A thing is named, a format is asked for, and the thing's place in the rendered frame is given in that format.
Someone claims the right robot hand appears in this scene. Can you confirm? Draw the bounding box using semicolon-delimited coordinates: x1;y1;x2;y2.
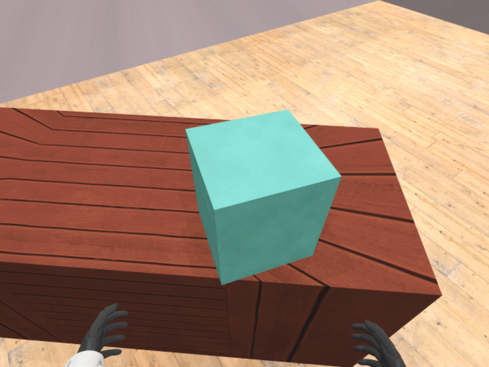
351;320;406;367

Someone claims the carton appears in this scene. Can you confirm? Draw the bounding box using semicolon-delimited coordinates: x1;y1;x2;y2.
186;109;342;285

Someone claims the robot left forearm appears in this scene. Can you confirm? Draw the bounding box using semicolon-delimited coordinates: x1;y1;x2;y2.
64;350;104;367

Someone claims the left robot hand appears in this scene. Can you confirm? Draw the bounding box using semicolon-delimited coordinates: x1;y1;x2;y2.
77;303;128;359

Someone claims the pedestal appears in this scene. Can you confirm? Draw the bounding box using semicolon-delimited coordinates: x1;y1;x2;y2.
0;107;442;367

